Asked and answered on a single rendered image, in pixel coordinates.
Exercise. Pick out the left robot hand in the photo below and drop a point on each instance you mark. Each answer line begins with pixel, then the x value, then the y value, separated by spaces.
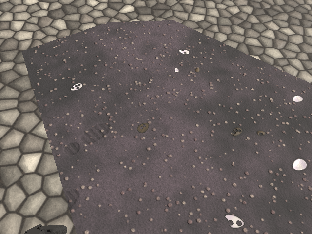
pixel 47 229

